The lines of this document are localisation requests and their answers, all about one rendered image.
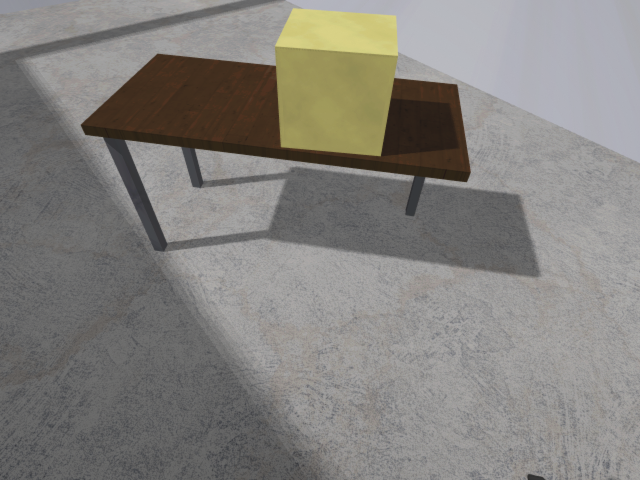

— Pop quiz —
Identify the carton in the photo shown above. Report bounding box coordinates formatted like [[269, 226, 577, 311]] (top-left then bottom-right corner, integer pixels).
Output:
[[275, 8, 398, 156]]

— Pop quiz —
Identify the table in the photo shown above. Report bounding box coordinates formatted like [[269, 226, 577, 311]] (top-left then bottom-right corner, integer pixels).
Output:
[[81, 54, 471, 252]]

